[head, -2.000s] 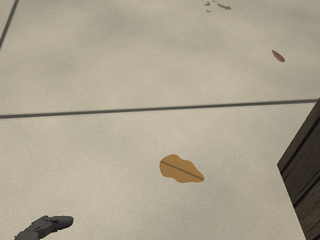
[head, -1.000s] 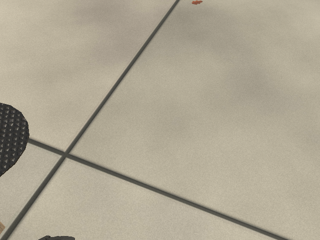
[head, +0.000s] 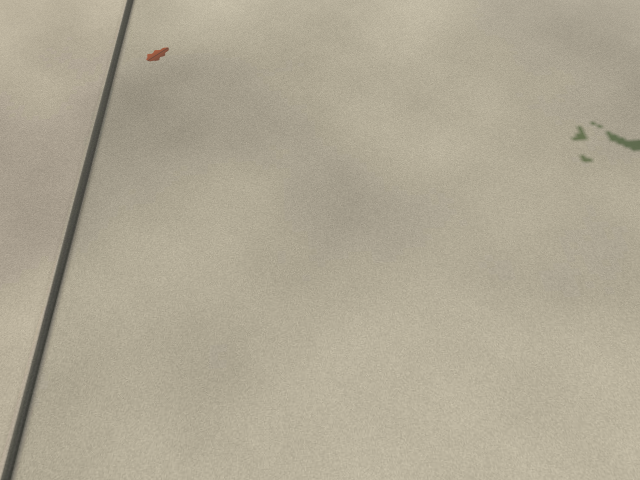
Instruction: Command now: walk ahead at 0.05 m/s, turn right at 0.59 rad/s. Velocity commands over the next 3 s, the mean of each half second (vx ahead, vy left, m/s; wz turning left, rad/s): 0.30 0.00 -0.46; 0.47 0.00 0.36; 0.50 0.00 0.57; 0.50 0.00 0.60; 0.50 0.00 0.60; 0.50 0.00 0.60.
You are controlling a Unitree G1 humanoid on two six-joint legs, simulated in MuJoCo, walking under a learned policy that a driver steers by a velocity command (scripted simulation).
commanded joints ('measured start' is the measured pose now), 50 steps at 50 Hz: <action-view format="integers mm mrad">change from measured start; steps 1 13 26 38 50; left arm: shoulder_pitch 128 132 65 -186 39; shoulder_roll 250 183 133 44 51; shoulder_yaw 68 44 11 -11 9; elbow -63 -48 -81 -154 -43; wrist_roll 38 -10 -19 -8 24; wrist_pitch -36 -96 -143 -190 -171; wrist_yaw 9 37 29 -18 -1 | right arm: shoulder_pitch -103 -147 183 271 188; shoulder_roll -96 -71 -138 -152 -73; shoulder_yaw -25 -26 -19 -24 -9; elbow -118 -84 22 19 -77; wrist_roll -22 14 17 37 33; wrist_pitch -19 -104 -129 -72 -56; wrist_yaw -6 40 67 5 21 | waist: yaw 88 60 -55 -65 20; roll -234 -174 122 95 -148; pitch -154 -39 -2 -19 -20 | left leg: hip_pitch -349 -206 435 171 -331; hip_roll -94 -115 191 46 9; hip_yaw -156 -189 -741 -481 -243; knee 450 -11 -426 -390 547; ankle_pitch -329 159 -212 274 3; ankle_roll -23 -18 314 230 46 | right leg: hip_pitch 243 157 -512 -112 226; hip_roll -363 -160 -19 33 -258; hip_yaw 545 392 134 60 275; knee -283 -367 558 -53 -388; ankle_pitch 375 -66 -113 303 149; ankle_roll -321 -175 4 96 -136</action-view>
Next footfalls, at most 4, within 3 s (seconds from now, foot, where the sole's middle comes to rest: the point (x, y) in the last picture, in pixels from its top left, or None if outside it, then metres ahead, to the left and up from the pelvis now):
0.44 left None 0.21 0.11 -0.77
0.86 right None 0.44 -0.17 -0.77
1.34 left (288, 367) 0.70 0.14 -0.77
1.84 right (319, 247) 1.04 0.06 -0.77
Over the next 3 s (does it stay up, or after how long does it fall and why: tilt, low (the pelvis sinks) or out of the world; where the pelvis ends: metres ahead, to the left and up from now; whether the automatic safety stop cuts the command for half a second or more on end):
stays up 1.27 0.55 0.01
